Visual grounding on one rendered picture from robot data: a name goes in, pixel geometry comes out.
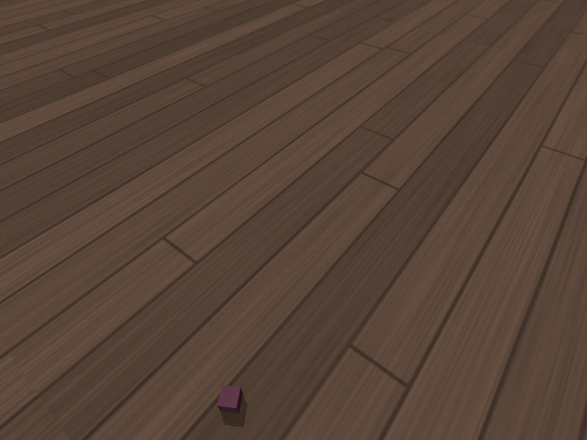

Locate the cube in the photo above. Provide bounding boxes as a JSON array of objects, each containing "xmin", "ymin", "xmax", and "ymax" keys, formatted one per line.
[{"xmin": 217, "ymin": 385, "xmax": 243, "ymax": 413}]

